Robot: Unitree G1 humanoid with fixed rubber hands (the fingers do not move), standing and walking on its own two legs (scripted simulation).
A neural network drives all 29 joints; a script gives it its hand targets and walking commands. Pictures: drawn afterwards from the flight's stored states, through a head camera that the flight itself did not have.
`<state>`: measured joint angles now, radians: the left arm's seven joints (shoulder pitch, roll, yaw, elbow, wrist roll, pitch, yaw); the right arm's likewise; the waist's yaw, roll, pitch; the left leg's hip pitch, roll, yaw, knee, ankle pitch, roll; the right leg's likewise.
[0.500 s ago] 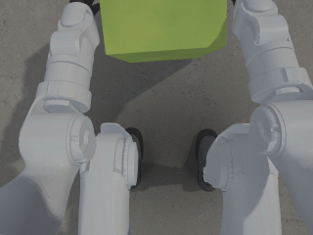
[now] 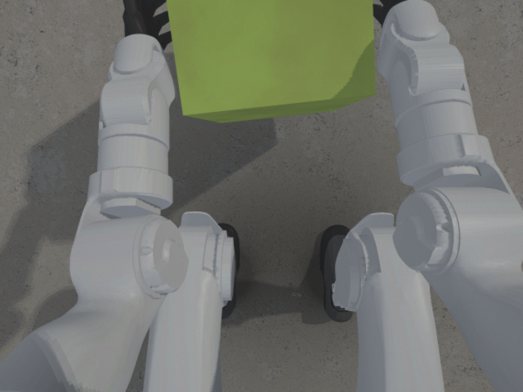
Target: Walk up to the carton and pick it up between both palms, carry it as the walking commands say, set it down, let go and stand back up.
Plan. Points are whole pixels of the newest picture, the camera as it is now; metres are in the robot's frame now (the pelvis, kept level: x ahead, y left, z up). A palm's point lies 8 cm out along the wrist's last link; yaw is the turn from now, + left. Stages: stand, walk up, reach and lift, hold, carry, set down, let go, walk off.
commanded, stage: reach and lift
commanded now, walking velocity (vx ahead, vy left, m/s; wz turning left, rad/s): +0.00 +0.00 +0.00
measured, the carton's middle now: (269, 33) +0.56 +0.02 -0.20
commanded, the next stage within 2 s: none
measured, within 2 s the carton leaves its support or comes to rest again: neither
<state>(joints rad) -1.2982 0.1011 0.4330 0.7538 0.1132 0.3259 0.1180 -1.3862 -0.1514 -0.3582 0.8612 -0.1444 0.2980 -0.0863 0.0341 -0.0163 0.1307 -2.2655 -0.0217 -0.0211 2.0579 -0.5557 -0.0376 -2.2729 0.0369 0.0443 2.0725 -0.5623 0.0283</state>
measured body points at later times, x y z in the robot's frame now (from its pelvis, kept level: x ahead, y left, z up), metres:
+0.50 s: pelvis +0.00 +0.00 +0.04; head +0.32 -0.01 +0.36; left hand +0.53 +0.16 -0.06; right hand +0.55 -0.13 -0.06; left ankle +0.11 +0.13 -0.37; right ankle +0.10 -0.13 -0.37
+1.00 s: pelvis +0.00 +0.00 +0.09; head +0.29 -0.01 +0.44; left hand +0.51 +0.16 +0.01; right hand +0.53 -0.13 +0.01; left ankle +0.11 +0.13 -0.37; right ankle +0.10 -0.13 -0.37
